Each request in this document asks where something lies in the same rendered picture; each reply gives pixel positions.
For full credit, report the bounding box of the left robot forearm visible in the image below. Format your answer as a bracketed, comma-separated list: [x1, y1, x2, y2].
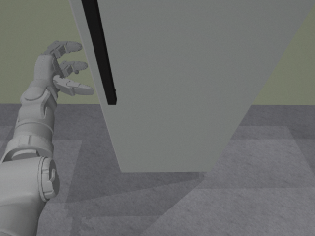
[0, 79, 58, 164]

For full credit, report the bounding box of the robot left upper arm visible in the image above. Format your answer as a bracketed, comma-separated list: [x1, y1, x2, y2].
[0, 156, 60, 236]

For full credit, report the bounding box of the left robot hand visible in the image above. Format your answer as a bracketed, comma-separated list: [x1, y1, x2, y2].
[33, 40, 95, 96]

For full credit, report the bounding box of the fridge door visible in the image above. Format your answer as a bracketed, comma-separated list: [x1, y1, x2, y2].
[70, 0, 315, 173]

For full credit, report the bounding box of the handle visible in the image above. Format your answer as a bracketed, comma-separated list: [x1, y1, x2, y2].
[81, 0, 117, 105]

